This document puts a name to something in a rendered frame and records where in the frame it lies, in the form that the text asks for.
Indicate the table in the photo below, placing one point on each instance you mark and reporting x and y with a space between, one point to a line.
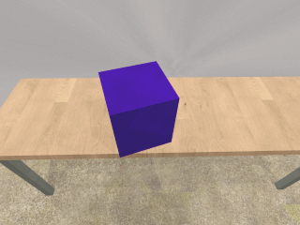
68 118

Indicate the carton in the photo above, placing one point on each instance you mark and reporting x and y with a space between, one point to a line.
142 106

